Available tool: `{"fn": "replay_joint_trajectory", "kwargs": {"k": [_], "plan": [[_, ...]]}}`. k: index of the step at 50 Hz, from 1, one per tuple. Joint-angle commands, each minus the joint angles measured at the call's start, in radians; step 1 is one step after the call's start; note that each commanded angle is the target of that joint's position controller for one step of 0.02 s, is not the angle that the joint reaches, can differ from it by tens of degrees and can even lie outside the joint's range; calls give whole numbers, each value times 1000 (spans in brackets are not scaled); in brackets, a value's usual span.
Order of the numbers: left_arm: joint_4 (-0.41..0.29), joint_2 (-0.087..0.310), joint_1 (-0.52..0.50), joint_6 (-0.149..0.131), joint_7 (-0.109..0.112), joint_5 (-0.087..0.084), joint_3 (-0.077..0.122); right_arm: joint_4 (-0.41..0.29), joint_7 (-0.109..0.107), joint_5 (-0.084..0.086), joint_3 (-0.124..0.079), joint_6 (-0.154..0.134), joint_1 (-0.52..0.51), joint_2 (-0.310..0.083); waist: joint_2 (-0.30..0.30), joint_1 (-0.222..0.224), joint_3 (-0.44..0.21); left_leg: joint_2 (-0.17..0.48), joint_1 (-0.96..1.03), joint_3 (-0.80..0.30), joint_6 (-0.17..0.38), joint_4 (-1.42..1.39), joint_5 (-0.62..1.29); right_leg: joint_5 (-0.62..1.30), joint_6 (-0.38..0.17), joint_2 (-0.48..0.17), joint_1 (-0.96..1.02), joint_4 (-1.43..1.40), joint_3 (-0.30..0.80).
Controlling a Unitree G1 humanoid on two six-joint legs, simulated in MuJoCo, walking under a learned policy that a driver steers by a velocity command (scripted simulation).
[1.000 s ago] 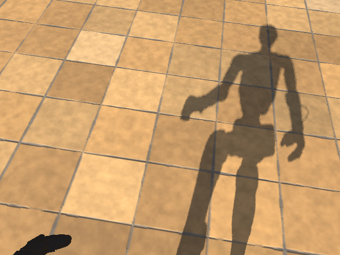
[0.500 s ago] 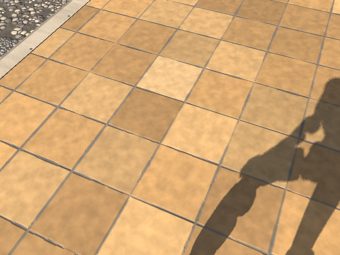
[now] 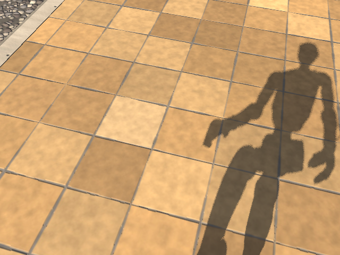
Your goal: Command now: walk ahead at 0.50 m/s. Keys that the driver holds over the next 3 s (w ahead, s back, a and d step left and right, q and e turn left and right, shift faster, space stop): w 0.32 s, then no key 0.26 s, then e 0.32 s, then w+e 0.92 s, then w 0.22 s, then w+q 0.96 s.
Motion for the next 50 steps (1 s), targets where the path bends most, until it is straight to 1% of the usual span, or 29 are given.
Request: {"fn": "replay_joint_trajectory", "kwargs": {"k": [1,4,6,8,9,10,11,12,13,14,15,16,18,21,23,27,29,31,32,33,34,35,36,37,39,41,45,48,50], "plan": [[-84,37,-113,-17,-13,-7,0,-36,-9,9,-38,-9,4,-175,97,-3,51,263,-45,-123,143,-86,210,90,-5,30,51,-112,-28],[-117,50,-170,-24,-29,-11,0,-4,-13,12,-41,7,42,-180,105,-9,65,309,70,-139,131,-31,260,14,-35,44,20,-174,-24],[-120,68,-152,-29,-37,-10,6,8,-17,14,-45,19,40,-189,122,13,48,328,126,-144,112,22,354,-61,-62,60,62,-204,-34],[-80,112,-3,-31,-33,-6,30,6,-22,13,-44,30,8,-197,136,104,-45,288,122,-103,79,197,644,-86,-102,117,295,-242,-89],[-33,165,162,-31,-24,0,55,-3,-25,5,-32,32,7,-171,114,170,-161,237,17,-63,49,397,624,-42,-142,82,555,-210,-56],[-14,264,304,-26,-14,18,79,-37,-21,-9,-3,17,87,-86,-59,174,-331,124,-340,-10,-16,778,277,-61,-272,-172,967,-188,305],[5,241,342,-18,-18,1,73,-19,-14,-5,12,-6,132,-44,-210,166,-423,6,-579,-110,-42,990,-384,-225,-361,-282,1112,-338,660],[0,169,303,-16,-16,-11,50,-32,-6,22,-14,-21,35,-148,-124,186,-294,68,-695,-165,-30,1078,-369,-344,-312,-246,1028,-379,590],[-13,144,227,-14,-12,-10,42,-57,-4,34,-19,-29,-46,-164,-76,166,-163,120,-727,-130,-20,1057,-271,-320,-275,-214,879,-407,455],[-22,119,165,-14,-12,-2,35,-63,-9,24,-19,-28,-89,-154,-18,138,-86,160,-693,-106,-23,1003,-189,-251,-258,-174,735,-442,361],[-28,92,125,-17,-15,9,27,-61,-12,12,-24,-20,-91,-144,-19,104,-40,190,-637,-108,-27,947,-133,-180,-246,-139,624,-478,290],[-29,80,106,-21,-17,17,24,-54,-13,10,-23,-9,-64,-123,-41,74,-36,205,-576,-113,-32,922,-100,-148,-244,-120,559,-510,251],[-18,88,93,-33,-18,15,26,-45,-20,2,-19,12,-40,-89,-32,43,-21,200,-520,-96,-60,871,-88,139,-261,-110,482,-529,162],[7,115,95,-30,-2,16,33,-65,-26,-14,-10,19,-95,-63,-19,34,-17,187,-500,-72,-92,689,37,442,-245,-72,453,-505,19],[21,120,114,-21,7,14,33,-73,-18,-13,0,14,-162,-43,-24,62,-26,159,-439,-48,-87,522,180,445,-214,-32,449,-496,-43],[66,135,169,1,16,3,33,-93,-4,-8,-3,12,-250,-65,-29,98,-46,124,-389,-62,-73,363,275,355,-201,-65,547,-456,-17],[78,138,156,13,20,-4,35,-98,2,-15,-11,8,-258,-91,-33,87,-48,117,-371,-72,-48,312,224,321,-186,-85,589,-393,13],[89,116,158,23,22,-12,28,-67,-3,-31,-26,0,-184,-122,1,45,-70,102,-223,-62,-17,186,352,241,-139,-34,580,-272,34],[85,90,195,19,22,7,18,-64,-13,-43,-41,-3,-143,-186,72,49,-131,200,-66,-139,18,215,748,111,-91,32,514,-159,10],[97,25,316,11,18,21,-1,-64,-24,-47,-49,10,-115,-225,239,92,-246,387,213,-295,152,294,993,-322,-32,117,303,44,-19],[91,41,295,20,22,0,-4,-68,-28,-31,-37,31,-87,-164,301,38,-327,478,237,-410,240,256,889,-731,6,158,214,235,-8],[72,117,230,37,26,-21,21,-70,-28,-20,-33,42,-90,-156,235,18,-291,460,165,-410,230,192,639,-766,12,139,154,363,21],[59,131,186,59,37,-29,33,-77,-34,-17,-35,49,-140,-161,183,32,-220,435,88,-377,199,147,427,-706,17,116,102,431,14],[59,125,175,83,48,-24,39,-89,-39,-15,-29,52,-204,-145,164,50,-153,411,-18,-326,181,97,259,-641,28,90,93,447,14],[53,104,197,122,64,-15,47,-94,-45,-27,-27,57,-298,-131,207,94,-85,363,-213,-228,156,20,55,-534,47,68,181,428,-4],[43,83,214,132,68,-10,51,-87,-52,-33,-29,59,-328,-124,221,107,-77,341,-274,-137,158,2,64,-482,50,70,233,384,-38],[3,61,162,128,50,-7,45,-69,-66,-24,-38,66,-342,-145,194,88,-112,369,-235,-68,167,15,122,-405,28,47,304,189,-61],[4,86,196,126,29,-9,57,-57,-59,8,-54,74,-338,-189,204,105,-133,392,-243,-70,129,-17,-178,-379,-25,64,400,57,-111],[46,90,288,129,18,-5,69,-58,-52,28,-54,78,-370,-177,177,156,-105,363,-322,-28,69,23,-370,-337,-81,101,536,-87,-162]]}}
